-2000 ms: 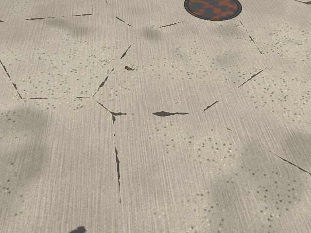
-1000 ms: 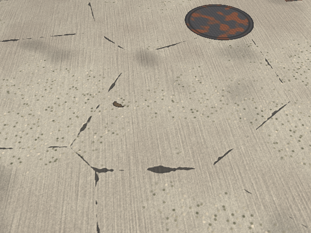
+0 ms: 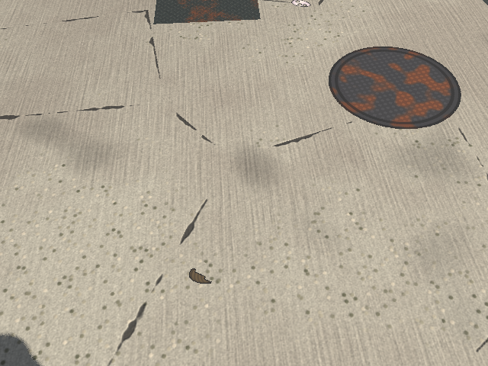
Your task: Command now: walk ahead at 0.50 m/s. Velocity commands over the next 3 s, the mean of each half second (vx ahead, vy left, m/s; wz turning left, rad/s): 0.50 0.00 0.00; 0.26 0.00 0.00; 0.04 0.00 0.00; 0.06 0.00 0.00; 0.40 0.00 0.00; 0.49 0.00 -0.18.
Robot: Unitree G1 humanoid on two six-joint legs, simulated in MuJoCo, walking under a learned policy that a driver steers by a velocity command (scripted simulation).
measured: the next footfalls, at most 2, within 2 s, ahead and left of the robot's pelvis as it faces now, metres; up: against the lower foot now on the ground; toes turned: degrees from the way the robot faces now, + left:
left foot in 0.34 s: +0.38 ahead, +0.16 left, +0.00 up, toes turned +2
right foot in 0.84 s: +0.62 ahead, -0.06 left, +0.00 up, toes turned -1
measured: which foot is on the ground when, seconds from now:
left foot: up 0.00-0.32, down 0.34-0.86, up 0.88-1.00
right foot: down 0.00-0.36, up 0.38-0.82, down 0.84-1.00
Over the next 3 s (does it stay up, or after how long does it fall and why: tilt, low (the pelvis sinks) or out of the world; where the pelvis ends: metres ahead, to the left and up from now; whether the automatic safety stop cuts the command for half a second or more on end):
stays up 1.06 0.07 0.00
